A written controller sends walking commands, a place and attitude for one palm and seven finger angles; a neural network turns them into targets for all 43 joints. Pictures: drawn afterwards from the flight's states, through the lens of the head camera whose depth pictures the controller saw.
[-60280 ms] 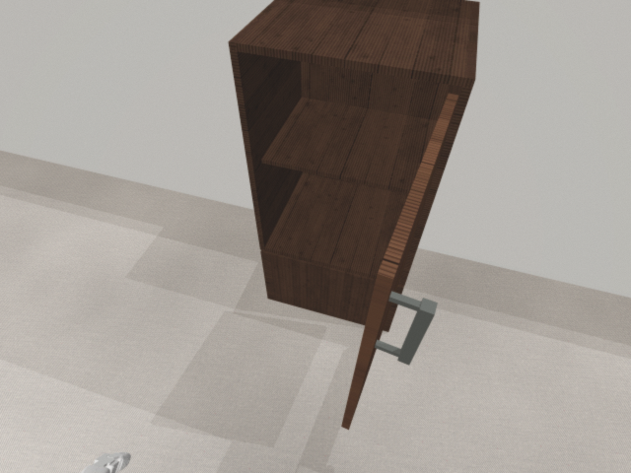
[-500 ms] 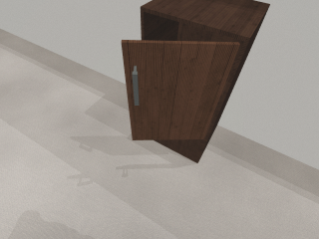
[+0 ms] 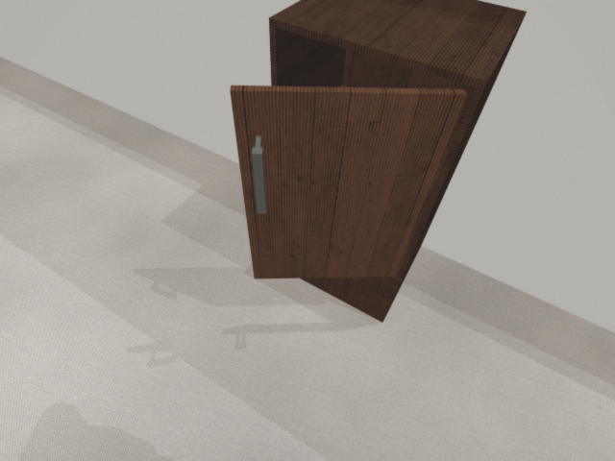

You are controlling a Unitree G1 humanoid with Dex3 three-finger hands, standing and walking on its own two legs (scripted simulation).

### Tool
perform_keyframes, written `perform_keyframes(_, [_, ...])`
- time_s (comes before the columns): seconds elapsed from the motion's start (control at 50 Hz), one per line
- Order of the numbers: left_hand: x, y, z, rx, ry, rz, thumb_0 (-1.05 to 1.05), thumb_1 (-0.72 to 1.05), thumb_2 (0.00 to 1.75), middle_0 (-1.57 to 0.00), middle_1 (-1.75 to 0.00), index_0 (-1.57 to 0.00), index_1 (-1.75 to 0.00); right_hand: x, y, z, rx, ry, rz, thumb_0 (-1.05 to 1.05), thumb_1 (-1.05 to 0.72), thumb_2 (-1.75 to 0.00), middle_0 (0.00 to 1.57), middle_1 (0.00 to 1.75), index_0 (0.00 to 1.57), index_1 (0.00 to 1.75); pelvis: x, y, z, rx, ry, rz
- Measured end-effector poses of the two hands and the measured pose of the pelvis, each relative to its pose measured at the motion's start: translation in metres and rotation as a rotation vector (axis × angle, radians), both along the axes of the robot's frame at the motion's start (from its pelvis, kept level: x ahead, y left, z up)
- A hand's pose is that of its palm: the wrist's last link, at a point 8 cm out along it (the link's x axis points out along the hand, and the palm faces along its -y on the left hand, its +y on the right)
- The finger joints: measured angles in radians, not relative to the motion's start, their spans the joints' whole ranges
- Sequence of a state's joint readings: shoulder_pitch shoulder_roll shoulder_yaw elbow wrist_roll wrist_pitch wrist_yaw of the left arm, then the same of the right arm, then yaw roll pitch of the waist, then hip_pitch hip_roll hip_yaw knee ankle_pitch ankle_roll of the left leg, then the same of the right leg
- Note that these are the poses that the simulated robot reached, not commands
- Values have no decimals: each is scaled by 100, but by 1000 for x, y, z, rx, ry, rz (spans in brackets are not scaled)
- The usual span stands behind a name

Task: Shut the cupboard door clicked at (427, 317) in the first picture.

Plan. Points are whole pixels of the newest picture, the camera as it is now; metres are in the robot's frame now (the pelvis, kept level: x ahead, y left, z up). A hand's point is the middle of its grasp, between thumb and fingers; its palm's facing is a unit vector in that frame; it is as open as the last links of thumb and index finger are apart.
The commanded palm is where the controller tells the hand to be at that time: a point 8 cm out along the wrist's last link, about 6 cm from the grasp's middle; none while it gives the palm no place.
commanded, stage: come to a stop and stand still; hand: left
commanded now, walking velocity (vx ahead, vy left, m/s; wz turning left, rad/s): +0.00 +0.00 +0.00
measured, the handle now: (260, 176) +0.62 +0.14 -0.03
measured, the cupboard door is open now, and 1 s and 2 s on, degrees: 33 33 33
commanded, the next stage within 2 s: look again from close up in 0.04 s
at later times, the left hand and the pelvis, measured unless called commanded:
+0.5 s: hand out of the picture -0.03 +0.14 -0.18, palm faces +0.04 -0.99 -0.14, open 7.4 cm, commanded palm none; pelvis +0.00 +0.00 +0.00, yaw +0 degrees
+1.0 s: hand out of the picture -0.04 +0.13 -0.19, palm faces +0.07 -0.99 -0.14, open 7.4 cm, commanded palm none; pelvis +0.02 -0.02 -0.01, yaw +1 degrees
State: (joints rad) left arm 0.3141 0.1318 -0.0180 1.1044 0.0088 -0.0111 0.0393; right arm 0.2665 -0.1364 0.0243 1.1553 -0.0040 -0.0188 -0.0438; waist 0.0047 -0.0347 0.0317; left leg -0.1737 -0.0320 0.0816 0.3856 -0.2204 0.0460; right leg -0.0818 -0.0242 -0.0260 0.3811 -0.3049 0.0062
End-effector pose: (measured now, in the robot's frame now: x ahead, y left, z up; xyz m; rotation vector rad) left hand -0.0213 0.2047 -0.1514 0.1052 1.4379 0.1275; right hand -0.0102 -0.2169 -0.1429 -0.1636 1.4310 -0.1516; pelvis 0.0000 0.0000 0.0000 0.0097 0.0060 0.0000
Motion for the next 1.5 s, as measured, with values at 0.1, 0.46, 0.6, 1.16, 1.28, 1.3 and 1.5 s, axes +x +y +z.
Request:
perform_keyframes(0.1, [-2,-4,0,-5,7,7,0,91,90,-20,-30,-20,-29,-1,2,-1,4,4,-3,1,-92,-90,20,30,20,30,2,0,0,1,-2,0])
perform_keyframes(0.46, [-11,-11,0,-10,24,22,0,91,90,-20,-30,-20,-29,-5,4,-2,13,10,-12,1,-92,-90,20,30,20,30,5,-3,0,3,-5,0])
perform_keyframes(0.6, [-15,-14,0,-11,30,23,0,91,90,-20,-30,-20,-29,-8,4,-2,17,14,-15,1,-92,-90,20,30,20,30,4,-4,0,3,-5,-1])
perform_keyframes(1.16, [-14,-34,-8,21,66,150,0,91,90,-20,-30,-20,-29,30,-23,-18,31,105,39,0,-91,-90,20,30,20,30,51,-30,-19,3,25,89])
perform_keyframes(1.28, [-33,-55,-8,-48,231,168,0,91,90,-20,-30,-20,-29,137,-34,-16,-28,-69,96,2,-93,-90,20,30,20,30,84,-24,-23,14,7,81])
perform_keyframes(1.3, [-33,-56,-11,-66,261,163,0,91,90,-20,-30,-20,-29,154,-36,-17,-42,-119,96,2,-94,-90,20,30,20,30,90,-21,-28,6,0,73])
perform_keyframes(1.5, [112,-31,-12,-27,3,121,1,91,90,-20,-30,-20,-29,194,-40,2,-43,-145,101,0,-93,-90,20,30,20,30,132,-33,-10,-5,4,69])
